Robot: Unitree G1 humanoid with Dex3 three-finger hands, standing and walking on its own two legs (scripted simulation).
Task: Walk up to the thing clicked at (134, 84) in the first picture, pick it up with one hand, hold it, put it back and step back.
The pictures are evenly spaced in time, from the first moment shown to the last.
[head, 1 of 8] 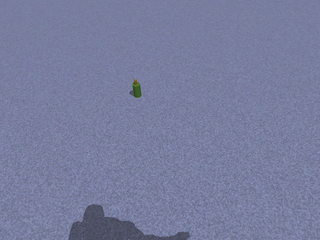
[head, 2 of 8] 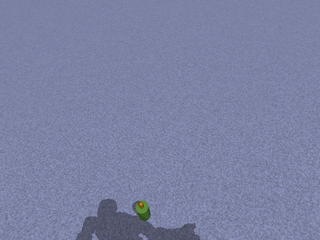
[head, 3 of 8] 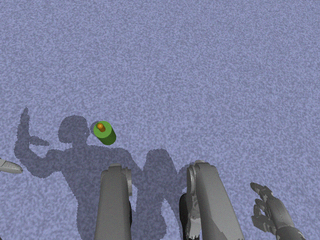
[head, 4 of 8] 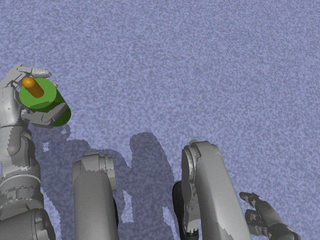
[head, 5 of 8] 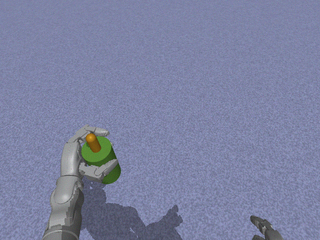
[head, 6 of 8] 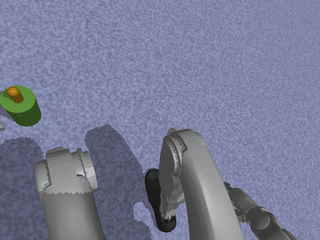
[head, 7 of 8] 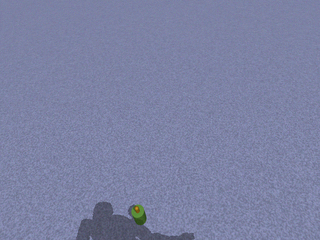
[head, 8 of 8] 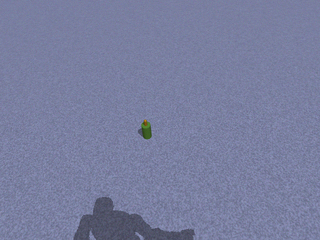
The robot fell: no
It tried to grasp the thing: yes
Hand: left
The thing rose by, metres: 0.68
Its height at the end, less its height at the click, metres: +0.00
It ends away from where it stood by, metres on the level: 0.00
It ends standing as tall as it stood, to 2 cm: yes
